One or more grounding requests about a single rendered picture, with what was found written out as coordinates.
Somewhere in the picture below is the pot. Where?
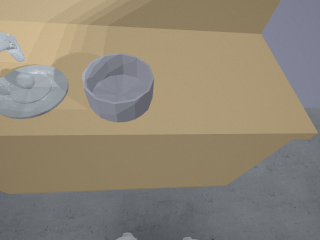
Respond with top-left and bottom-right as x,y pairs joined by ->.
82,53 -> 154,123

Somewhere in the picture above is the robot left shin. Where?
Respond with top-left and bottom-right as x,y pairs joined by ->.
122,232 -> 135,238

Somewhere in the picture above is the lid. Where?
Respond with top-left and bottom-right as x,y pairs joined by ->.
0,65 -> 69,119

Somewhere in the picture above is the robot left hand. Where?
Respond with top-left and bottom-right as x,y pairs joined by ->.
0,31 -> 25,96

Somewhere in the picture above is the table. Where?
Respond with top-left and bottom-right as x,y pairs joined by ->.
0,0 -> 318,194

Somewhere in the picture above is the knob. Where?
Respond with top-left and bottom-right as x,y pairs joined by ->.
15,72 -> 35,89

